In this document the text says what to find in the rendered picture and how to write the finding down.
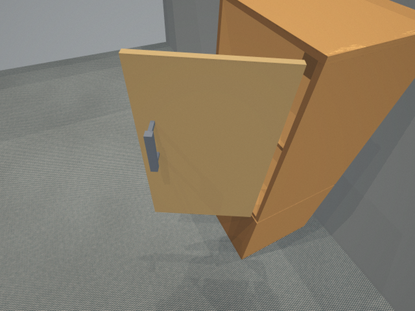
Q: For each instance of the cupboard door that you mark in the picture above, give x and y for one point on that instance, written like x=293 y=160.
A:
x=218 y=119

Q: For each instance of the handle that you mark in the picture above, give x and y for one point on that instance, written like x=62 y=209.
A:
x=152 y=154

